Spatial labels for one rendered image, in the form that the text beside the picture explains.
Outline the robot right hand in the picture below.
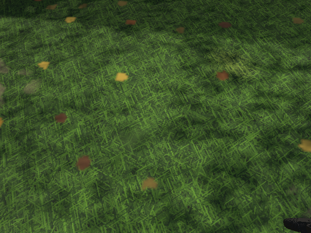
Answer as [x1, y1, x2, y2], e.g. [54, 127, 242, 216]
[283, 217, 311, 233]

